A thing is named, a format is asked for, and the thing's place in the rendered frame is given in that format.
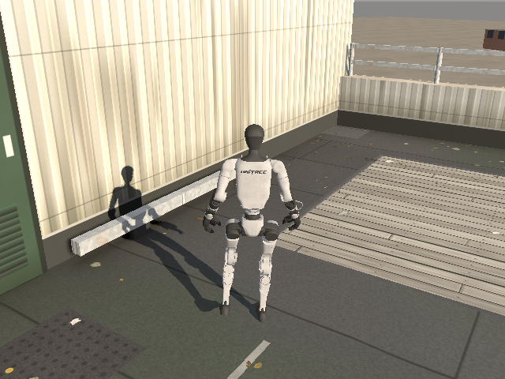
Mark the left robot upper arm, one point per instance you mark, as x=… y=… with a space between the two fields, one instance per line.
x=228 y=166

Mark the robot left forearm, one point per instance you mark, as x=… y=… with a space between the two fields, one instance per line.
x=212 y=207

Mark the right robot upper arm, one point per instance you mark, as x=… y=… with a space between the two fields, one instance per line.
x=278 y=167

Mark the robot right forearm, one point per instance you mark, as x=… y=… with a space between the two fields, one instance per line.
x=292 y=208

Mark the robot left shin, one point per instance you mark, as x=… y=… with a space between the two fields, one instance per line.
x=228 y=275

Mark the robot torso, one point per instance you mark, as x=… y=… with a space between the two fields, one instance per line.
x=253 y=182

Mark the robot left hand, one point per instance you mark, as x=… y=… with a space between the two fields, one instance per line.
x=213 y=222

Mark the robot right hand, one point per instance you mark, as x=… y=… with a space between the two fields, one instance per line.
x=288 y=219

